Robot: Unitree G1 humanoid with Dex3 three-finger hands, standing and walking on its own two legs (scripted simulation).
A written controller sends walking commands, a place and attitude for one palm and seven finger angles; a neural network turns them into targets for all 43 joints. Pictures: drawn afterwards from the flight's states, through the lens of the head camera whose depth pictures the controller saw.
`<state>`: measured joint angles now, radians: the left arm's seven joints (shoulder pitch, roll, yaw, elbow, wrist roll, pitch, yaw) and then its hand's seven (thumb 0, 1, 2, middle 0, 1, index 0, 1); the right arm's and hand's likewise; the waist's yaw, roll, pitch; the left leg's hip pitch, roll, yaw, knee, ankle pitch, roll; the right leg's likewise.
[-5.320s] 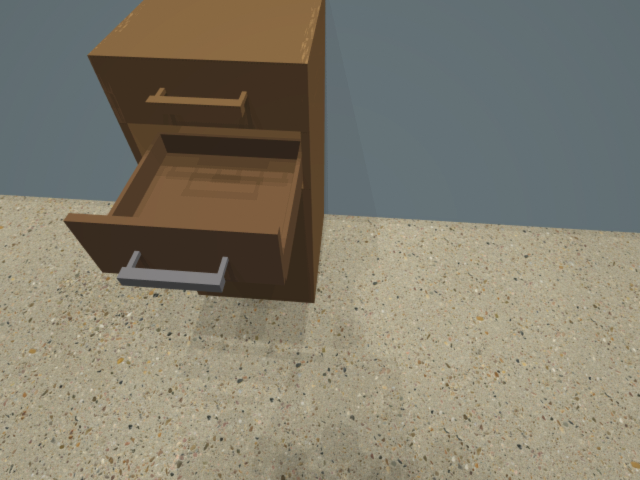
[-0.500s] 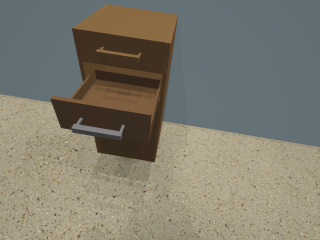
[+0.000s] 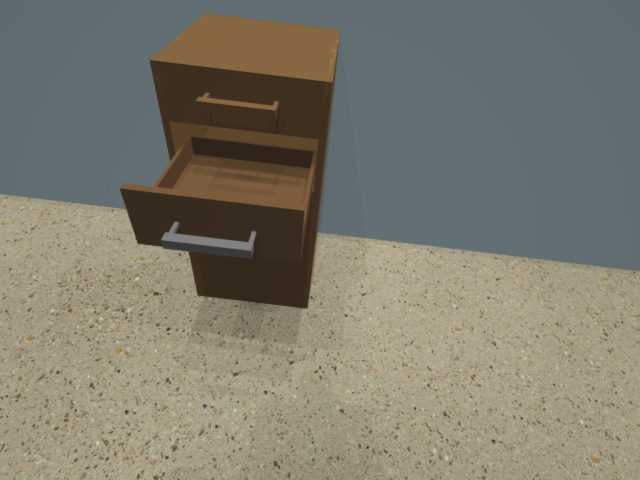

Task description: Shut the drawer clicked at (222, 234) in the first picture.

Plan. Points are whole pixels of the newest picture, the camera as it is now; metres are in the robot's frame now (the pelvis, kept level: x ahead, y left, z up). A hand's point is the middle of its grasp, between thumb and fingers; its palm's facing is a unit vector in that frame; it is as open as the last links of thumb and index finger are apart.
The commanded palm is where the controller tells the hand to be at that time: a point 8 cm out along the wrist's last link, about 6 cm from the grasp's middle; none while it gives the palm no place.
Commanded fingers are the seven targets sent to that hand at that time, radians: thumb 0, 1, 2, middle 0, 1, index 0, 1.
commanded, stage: come to a stop and stand still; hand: left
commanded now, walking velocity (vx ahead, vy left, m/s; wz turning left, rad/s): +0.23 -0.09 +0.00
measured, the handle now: (211, 238) +0.62 +0.25 -0.12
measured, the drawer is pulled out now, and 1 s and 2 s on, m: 0.30 0.30 0.30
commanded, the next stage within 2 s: look again from close up in 0.34 s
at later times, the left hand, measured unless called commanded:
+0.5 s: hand out of the picture +0.07 +0.17 -0.17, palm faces -0.01 -0.98 -0.17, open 7.4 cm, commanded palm none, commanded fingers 0.00 0.90 0.90 -0.20 -0.30 -0.20 -0.30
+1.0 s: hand out of the picture +0.00 +0.13 -0.18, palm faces +0.04 -0.99 -0.12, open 7.3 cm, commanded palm none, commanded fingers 0.00 0.90 0.90 -0.20 -0.30 -0.20 -0.30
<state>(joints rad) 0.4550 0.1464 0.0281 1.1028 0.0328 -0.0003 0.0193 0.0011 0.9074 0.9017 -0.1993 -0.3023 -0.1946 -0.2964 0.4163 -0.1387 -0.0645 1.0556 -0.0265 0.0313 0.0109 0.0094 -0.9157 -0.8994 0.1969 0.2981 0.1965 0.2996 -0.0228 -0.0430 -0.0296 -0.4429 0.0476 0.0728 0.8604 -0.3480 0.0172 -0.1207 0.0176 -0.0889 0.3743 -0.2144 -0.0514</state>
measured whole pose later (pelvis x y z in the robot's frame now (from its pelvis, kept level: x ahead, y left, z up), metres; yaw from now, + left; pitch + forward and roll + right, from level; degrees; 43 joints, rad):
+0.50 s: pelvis -0.01 +0.00 -0.01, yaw +0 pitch +0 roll +0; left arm 0.22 0.16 0.05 0.97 0.03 0.01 -0.01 0.00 0.92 0.90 -0.20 -0.30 -0.19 -0.30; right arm 0.42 -0.09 -0.02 1.08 -0.04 -0.01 -0.01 0.00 -0.90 -0.90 0.20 0.30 0.20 0.30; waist -0.07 -0.01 -0.03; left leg -0.29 0.03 0.06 0.48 -0.20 0.01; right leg -0.32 -0.05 -0.07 0.56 -0.32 0.01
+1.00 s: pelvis +0.04 -0.02 +0.00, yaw +0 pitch +0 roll +0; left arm 0.32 0.11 -0.02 1.14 0.01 -0.01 0.02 0.00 0.92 0.90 -0.20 -0.30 -0.19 -0.30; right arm 0.24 -0.15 0.01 1.12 -0.01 -0.01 -0.04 0.01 -0.94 -0.90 0.20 0.30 0.20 0.30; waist 0.02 -0.02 0.04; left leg -0.17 0.01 0.06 0.39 -0.22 0.01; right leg -0.16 -0.01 -0.07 0.40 -0.24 -0.02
